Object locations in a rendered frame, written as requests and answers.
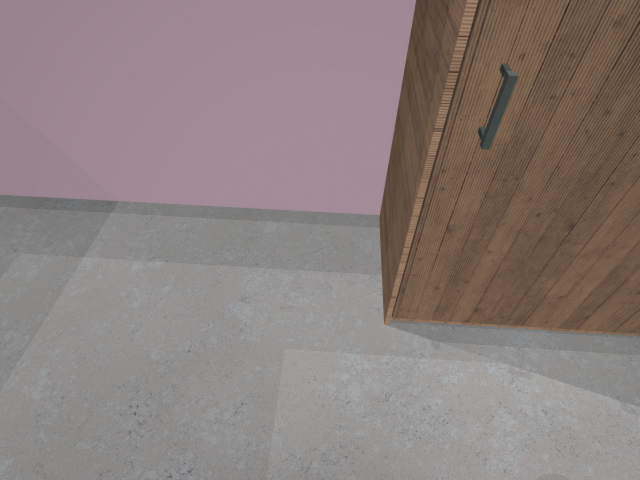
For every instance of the wardrobe door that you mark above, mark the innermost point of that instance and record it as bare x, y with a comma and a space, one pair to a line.
543, 229

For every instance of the handle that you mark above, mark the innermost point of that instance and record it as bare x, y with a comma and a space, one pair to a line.
487, 135

